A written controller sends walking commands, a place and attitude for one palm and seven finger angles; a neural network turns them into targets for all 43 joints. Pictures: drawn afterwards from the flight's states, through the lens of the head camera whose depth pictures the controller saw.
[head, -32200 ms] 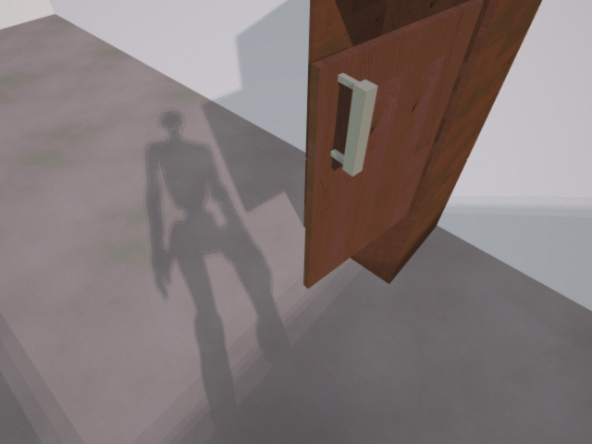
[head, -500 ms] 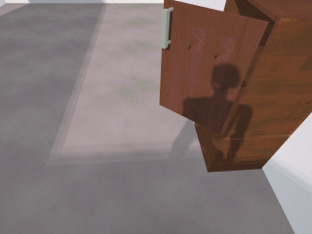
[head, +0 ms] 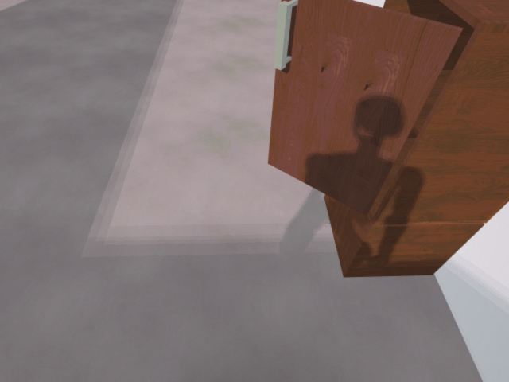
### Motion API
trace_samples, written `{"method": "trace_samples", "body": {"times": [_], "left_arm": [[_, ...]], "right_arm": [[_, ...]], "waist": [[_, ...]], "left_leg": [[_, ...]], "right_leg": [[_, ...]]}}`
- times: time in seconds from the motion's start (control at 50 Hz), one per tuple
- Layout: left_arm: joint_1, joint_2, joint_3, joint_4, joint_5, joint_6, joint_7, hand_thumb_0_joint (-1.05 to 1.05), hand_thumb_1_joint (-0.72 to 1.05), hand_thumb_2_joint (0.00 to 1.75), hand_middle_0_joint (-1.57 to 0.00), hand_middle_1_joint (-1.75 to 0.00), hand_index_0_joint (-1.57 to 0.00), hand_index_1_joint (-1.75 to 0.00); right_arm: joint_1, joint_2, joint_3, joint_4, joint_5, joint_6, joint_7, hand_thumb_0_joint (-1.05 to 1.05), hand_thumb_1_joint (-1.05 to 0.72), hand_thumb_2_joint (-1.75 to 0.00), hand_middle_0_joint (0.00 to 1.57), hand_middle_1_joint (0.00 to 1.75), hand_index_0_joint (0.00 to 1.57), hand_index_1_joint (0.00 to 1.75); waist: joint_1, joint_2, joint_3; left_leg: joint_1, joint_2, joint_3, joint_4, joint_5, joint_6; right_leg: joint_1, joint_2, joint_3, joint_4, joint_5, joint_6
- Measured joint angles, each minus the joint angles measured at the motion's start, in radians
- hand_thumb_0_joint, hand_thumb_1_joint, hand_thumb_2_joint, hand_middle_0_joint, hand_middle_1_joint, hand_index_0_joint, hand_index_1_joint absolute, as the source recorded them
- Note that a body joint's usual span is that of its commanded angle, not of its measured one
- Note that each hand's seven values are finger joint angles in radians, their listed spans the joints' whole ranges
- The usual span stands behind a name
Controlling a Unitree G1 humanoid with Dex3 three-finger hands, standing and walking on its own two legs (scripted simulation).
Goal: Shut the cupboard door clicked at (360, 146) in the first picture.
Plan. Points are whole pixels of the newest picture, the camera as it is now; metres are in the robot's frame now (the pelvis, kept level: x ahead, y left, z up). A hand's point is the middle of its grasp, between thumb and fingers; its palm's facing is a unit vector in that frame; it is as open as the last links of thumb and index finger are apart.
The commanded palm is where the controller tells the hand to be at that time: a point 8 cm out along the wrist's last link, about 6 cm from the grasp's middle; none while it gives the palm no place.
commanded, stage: walk to a spot facing it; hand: left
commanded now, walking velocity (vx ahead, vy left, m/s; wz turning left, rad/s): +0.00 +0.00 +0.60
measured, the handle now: (286, 35) +0.87 -0.04 +0.15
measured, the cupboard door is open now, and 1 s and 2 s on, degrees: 51 51 51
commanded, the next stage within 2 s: none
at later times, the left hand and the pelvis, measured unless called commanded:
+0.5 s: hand out of the picture +0.05 +0.25 -0.16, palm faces +0.27 -0.93 -0.26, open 7.4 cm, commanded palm none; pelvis -0.01 +0.01 +0.01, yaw +16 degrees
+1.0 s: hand out of the picture -0.08 +0.13 -0.16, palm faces +0.59 -0.76 -0.27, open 7.4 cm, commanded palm none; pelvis +0.01 -0.04 +0.00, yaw +37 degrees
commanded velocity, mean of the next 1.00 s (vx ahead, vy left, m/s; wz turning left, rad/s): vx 0.00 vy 0.00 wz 0.60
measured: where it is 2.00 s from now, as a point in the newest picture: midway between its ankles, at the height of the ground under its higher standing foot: outside the picture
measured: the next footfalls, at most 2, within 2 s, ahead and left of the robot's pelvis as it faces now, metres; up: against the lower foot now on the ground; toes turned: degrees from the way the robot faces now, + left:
right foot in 0.66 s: +0.05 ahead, -0.14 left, +0.00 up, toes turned +26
left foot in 1.12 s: -0.04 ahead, +0.09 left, +0.00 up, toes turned +44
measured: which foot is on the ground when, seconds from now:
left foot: down 0.00-0.66, up 0.68-1.00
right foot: down 0.00-0.18, up 0.20-0.64, down 0.66-1.00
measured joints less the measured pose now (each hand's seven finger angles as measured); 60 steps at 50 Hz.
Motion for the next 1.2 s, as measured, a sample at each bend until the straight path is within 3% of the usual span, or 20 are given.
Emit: {"method": "trace_samples", "body": {"times": [0.06,0.14,0.18,0.2,0.24,0.28,0.34,0.5,0.58,0.64,0.68,0.72,0.78,0.82,0.88,0.96,1.06,1.1,1.14,1.2], "left_arm": [[-0.013,0.009,0.015,-0.027,0.004,0.007,-0.001,0.0,0.9,0.9,-0.2,-0.3,-0.2,-0.3],[-0.033,0.032,0.032,-0.06,0.012,0.018,-0.001,0.0,0.9,0.9,-0.2,-0.3,-0.2,-0.3],[-0.05,0.052,0.043,-0.076,0.013,0.026,-0.001,0.0,0.9,0.9,-0.2,-0.3,-0.2,-0.3],[-0.06,0.06,0.047,-0.086,0.009,0.031,-0.001,0.0,0.9,0.9,-0.2,-0.3,-0.2,-0.3],[-0.09,0.074,0.05,-0.101,0.007,0.045,0.0,0.0,0.9,0.9,-0.2,-0.3,-0.2,-0.3],[-0.121,0.086,0.055,-0.116,0.01,0.054,-0.003,0.0,0.91,0.9,-0.2,-0.3,-0.19,-0.3],[-0.16,0.105,0.061,-0.152,0.013,0.047,-0.013,0.0,0.91,0.9,-0.2,-0.3,-0.19,-0.3],[-0.222,0.145,0.062,-0.229,0.016,0.042,-0.021,0.0,0.91,0.9,-0.2,-0.3,-0.19,-0.3],[-0.232,0.146,0.053,-0.25,0.013,0.045,-0.021,0.0,0.91,0.9,-0.2,-0.3,-0.19,-0.3],[-0.216,0.141,0.045,-0.264,0.007,0.039,-0.02,0.0,0.91,0.9,-0.2,-0.3,-0.19,-0.3],[-0.182,0.145,0.044,-0.274,0.013,0.027,-0.018,0.0,0.9,0.9,-0.2,-0.3,-0.19,-0.3],[-0.16,0.128,0.036,-0.256,0.017,0.035,-0.01,0.0,0.9,0.9,-0.2,-0.3,-0.2,-0.3],[-0.12,0.106,0.031,-0.23,0.015,0.039,-0.005,0.0,0.9,0.9,-0.2,-0.3,-0.2,-0.3],[-0.101,0.097,0.029,-0.221,0.013,0.029,-0.004,0.0,0.9,0.9,-0.2,-0.3,-0.2,-0.3],[-0.085,0.083,0.026,-0.221,0.013,0.013,-0.006,0.0,0.9,0.9,-0.2,-0.3,-0.2,-0.3],[-0.063,0.066,0.023,-0.232,0.014,0.0,-0.011,0.0,0.9,0.9,-0.21,-0.3,-0.2,-0.3],[-0.029,0.073,0.033,-0.228,0.021,0.004,-0.013,0.0,0.9,0.9,-0.21,-0.3,-0.2,-0.3],[-0.007,0.085,0.039,-0.222,0.015,0.009,-0.015,0.0,0.9,0.9,-0.21,-0.3,-0.2,-0.3],[-0.003,0.102,0.043,-0.21,0.008,0.028,-0.019,0.0,0.9,0.9,-0.21,-0.3,-0.2,-0.3],[-0.019,0.124,0.055,-0.197,0.014,0.061,-0.022,0.01,0.9,0.9,-0.21,-0.3,-0.2,-0.3]], "right_arm": [[-0.004,-0.01,-0.011,-0.017,-0.001,0.013,0.007,0.0,-0.91,-0.9,0.2,0.3,0.2,0.3],[-0.008,-0.026,-0.03,-0.044,-0.003,0.027,0.017,0.0,-0.91,-0.9,0.2,0.3,0.2,0.3],[-0.015,-0.029,-0.035,-0.056,-0.006,0.026,0.022,0.0,-0.91,-0.9,0.2,0.3,0.2,0.3],[-0.02,-0.032,-0.035,-0.067,-0.01,0.022,0.022,0.0,-0.91,-0.9,0.2,0.3,0.2,0.3],[-0.037,-0.039,-0.033,-0.087,-0.017,0.012,0.015,0.0,-0.91,-0.9,0.2,0.3,0.2,0.3],[-0.047,-0.047,-0.032,-0.108,-0.019,0.008,0.01,0.0,-0.91,-0.9,0.2,0.3,0.2,0.3],[-0.056,-0.058,-0.03,-0.129,-0.019,0.004,0.006,0.0,-0.91,-0.9,0.2,0.3,0.2,0.3],[-0.072,-0.088,-0.043,-0.17,-0.02,0.014,0.015,0.0,-0.91,-0.9,0.21,0.3,0.2,0.3],[-0.079,-0.108,-0.054,-0.188,-0.023,0.024,0.02,0.0,-0.91,-0.9,0.21,0.3,0.2,0.3],[-0.082,-0.123,-0.066,-0.196,-0.021,0.037,0.024,0.0,-0.91,-0.9,0.21,0.3,0.2,0.3],[-0.087,-0.126,-0.078,-0.195,-0.011,0.046,0.027,0.0,-0.91,-0.9,0.21,0.3,0.2,0.3],[-0.098,-0.14,-0.092,-0.189,-0.013,0.052,0.03,0.0,-0.91,-0.9,0.2,0.3,0.2,0.3],[-0.096,-0.15,-0.095,-0.193,-0.019,0.054,0.043,0.0,-0.91,-0.9,0.2,0.3,0.2,0.3],[-0.095,-0.147,-0.09,-0.197,-0.014,0.053,0.05,0.0,-0.91,-0.9,0.2,0.3,0.2,0.3],[-0.1,-0.137,-0.079,-0.196,-0.01,0.058,0.055,0.0,-0.91,-0.9,0.2,0.3,0.2,0.3],[-0.128,-0.128,-0.065,-0.185,-0.007,0.07,0.057,0.01,-0.91,-0.9,0.2,0.3,0.2,0.3],[-0.191,-0.109,-0.052,-0.199,-0.002,0.062,0.06,0.01,-0.91,-0.9,0.2,0.3,0.2,0.3],[-0.207,-0.107,-0.046,-0.221,-0.003,0.044,0.062,0.01,-0.91,-0.9,0.2,0.3,0.2,0.3],[-0.216,-0.104,-0.046,-0.24,-0.008,0.017,0.059,0.01,-0.91,-0.9,0.2,0.3,0.2,0.3],[-0.195,-0.093,-0.034,-0.253,-0.014,0.003,0.049,0.0,-0.91,-0.9,0.2,0.3,0.2,0.3]], "waist": [[0.0,0.006,0.011],[-0.013,0.003,0.03],[-0.007,-0.029,0.036],[-0.001,-0.038,0.038],[-0.001,-0.039,0.045],[-0.007,-0.032,0.043],[-0.009,-0.02,0.035],[-0.022,0.004,0.014],[-0.031,0.023,0.016],[-0.027,0.038,0.015],[-0.008,0.024,0.006],[-0.009,0.045,0.016],[-0.015,0.046,0.025],[-0.022,0.031,0.038],[-0.023,0.009,0.06],[-0.004,-0.003,0.08],[0.027,-0.032,0.091],[0.032,-0.046,0.081],[0.033,-0.057,0.073],[0.041,-0.064,0.049]], "left_leg": [[-0.046,-0.007,-0.024,0.074,-0.028,0.001],[-0.092,0.012,0.017,0.197,-0.102,-0.015],[-0.096,-0.015,0.027,0.206,-0.112,0.038],[-0.104,-0.023,0.029,0.209,-0.108,0.056],[-0.109,-0.03,0.021,0.188,-0.091,0.059],[-0.104,-0.038,0.003,0.132,-0.053,0.054],[-0.093,-0.048,-0.034,0.036,0.012,0.057],[-0.097,-0.069,-0.148,-0.078,0.106,0.035],[-0.114,-0.084,-0.207,-0.074,0.119,0.013],[-0.133,-0.101,-0.246,-0.049,0.115,-0.011],[-0.181,-0.123,-0.229,0.053,0.008,-0.031],[-0.259,-0.122,-0.181,0.308,-0.167,-0.045],[-0.323,-0.086,-0.092,0.602,-0.204,-0.059],[-0.321,-0.05,-0.055,0.668,-0.197,-0.07],[-0.28,-0.005,-0.022,0.623,-0.21,-0.079],[-0.218,0.03,0.007,0.503,-0.234,-0.076],[-0.127,0.03,0.062,0.309,-0.239,-0.054],[-0.059,0.017,0.085,0.157,-0.13,-0.037],[-0.062,0.008,0.075,0.16,-0.085,0.005],[-0.046,0.003,0.056,0.17,-0.153,0.012]], "right_leg": [[-0.021,-0.004,-0.029,0.045,-0.028,0.0],[-0.03,-0.018,-0.085,0.118,-0.081,0.009],[-0.049,-0.05,-0.094,0.176,-0.115,0.019],[-0.076,-0.056,-0.088,0.231,-0.152,0.023],[-0.152,-0.039,-0.045,0.401,-0.225,0.023],[-0.221,-0.024,-0.008,0.533,-0.199,0.027],[-0.288,-0.018,0.028,0.61,-0.113,0.044],[-0.299,-0.012,0.079,0.484,-0.082,0.075],[-0.255,0.015,0.085,0.356,-0.117,0.071],[-0.18,0.038,0.078,0.172,-0.08,0.057],[-0.132,0.028,0.079,0.039,0.003,0.013],[-0.121,0.027,0.051,0.056,0.013,-0.019],[-0.08,0.001,0.02,0.027,-0.003,-0.027],[-0.059,-0.021,-0.002,0.015,-0.006,-0.027],[-0.038,-0.054,-0.046,0.019,-0.02,-0.025],[-0.023,-0.085,-0.112,0.046,-0.054,-0.017],[-0.026,-0.121,-0.179,0.114,-0.108,0.005],[-0.05,-0.14,-0.197,0.189,-0.145,0.02],[-0.134,-0.144,-0.147,0.389,-0.213,0.039],[-0.248,-0.115,-0.057,0.601,-0.243,0.047]]}}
